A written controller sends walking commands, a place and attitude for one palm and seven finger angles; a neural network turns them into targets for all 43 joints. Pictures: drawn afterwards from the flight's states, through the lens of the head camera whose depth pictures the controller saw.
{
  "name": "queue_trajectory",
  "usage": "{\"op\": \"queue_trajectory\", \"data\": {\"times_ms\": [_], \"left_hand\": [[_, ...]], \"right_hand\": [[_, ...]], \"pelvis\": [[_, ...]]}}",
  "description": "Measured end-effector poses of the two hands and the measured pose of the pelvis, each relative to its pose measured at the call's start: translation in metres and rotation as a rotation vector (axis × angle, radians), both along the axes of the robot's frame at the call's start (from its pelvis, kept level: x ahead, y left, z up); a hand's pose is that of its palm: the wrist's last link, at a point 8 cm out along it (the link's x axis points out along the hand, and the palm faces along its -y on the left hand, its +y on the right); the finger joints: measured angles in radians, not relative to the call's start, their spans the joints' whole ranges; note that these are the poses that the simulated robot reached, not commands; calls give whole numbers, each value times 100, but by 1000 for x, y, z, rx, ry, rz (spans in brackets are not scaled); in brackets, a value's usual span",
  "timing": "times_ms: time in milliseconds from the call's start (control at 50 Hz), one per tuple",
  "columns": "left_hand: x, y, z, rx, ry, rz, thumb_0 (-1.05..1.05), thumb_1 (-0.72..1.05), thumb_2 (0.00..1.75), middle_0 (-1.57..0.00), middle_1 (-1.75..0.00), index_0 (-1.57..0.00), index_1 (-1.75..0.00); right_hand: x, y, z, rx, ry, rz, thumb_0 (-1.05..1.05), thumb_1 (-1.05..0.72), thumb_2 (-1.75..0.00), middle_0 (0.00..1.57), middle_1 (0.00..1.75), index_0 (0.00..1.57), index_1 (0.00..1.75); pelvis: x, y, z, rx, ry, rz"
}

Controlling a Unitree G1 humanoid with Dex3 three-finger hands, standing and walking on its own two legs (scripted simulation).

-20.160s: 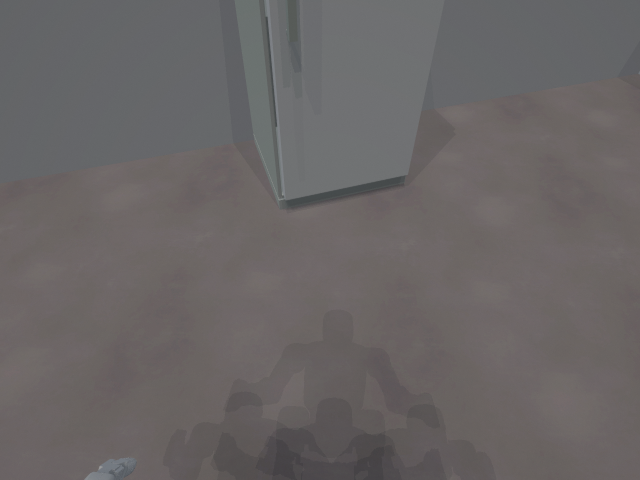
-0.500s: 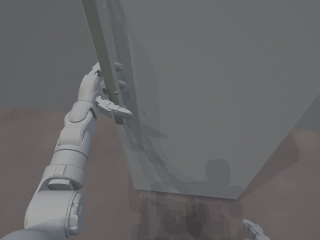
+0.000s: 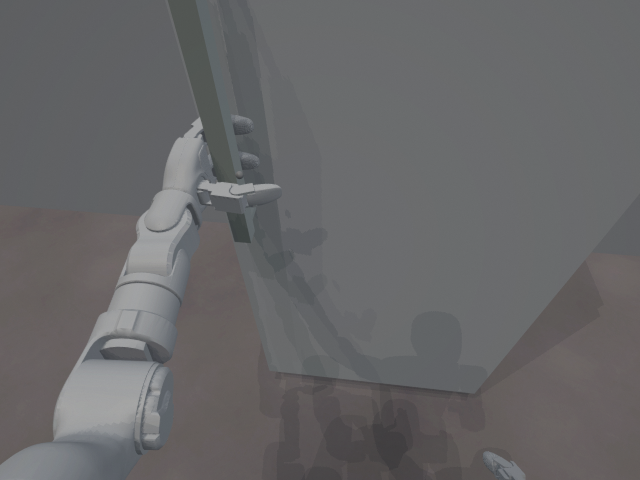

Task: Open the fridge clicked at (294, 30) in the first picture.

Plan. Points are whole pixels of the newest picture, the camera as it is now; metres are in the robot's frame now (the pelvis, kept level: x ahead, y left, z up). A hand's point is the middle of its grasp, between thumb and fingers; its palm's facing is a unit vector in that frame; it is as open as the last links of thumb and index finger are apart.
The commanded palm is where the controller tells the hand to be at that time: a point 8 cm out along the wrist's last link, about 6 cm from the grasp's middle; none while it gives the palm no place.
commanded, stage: grip the handle and tug to test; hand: left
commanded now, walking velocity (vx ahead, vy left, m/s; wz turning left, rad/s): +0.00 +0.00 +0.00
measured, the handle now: (221, 105) +0.49 +0.14 +0.23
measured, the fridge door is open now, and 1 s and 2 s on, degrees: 0 0 7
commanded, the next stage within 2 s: pull the door a little, standing still in 1.08 s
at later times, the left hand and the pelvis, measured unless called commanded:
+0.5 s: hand (239, 173) +0.44 +0.12 +0.17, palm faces -0.06 -1.00 +0.00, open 5.8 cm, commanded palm +0.41 +0.17 +0.17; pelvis +0.01 +0.00 +0.00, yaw -1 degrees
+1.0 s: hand (240, 174) +0.44 +0.12 +0.17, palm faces -0.06 -1.00 +0.00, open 5.8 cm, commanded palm +0.39 +0.16 +0.17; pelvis +0.02 +0.00 +0.00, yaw -2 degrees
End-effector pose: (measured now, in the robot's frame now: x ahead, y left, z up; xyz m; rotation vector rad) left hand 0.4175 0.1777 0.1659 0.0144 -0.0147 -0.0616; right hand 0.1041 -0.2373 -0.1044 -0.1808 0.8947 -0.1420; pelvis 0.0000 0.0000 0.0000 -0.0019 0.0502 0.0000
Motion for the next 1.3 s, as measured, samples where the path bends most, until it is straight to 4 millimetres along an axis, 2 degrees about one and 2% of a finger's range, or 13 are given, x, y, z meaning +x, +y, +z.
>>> {"op": "queue_trajectory", "data": {"times_ms": [340, 940, 1080, 1300], "left_hand": [[4, 1, -1, -14, -8, -12, 1, 67, 80, -43, -137, -41, -136], [1, 0, -1, -14, -6, 4, 1, 70, 80, -38, -140, -36, -140], [0, -1, -1, -10, -9, 7, 1, 70, 78, -37, -140, -34, -140], [0, 1, -1, -5, -3, -15, 0, 69, 77, -38, -140, -35, -140]], "right_hand": [[5, -6, 4, -6, -17, -19, 1, -91, -90, 20, 30, 20, 30], [28, -2, 9, 15, -50, -32, 1, -91, -90, 20, 30, 20, 30], [44, 0, 13, 28, -73, -37, 1, -91, -90, 20, 30, 20, 30], [81, 7, 16, 14, -67, 5, 1, -91, -90, 20, 30, 20, 30]], "pelvis": [[4, -1, 0, -2, 9, -12], [19, 1, 2, -5, 6, -33], [31, 3, 3, -9, 7, -42], [49, 4, 3, -17, 8, -25]]}}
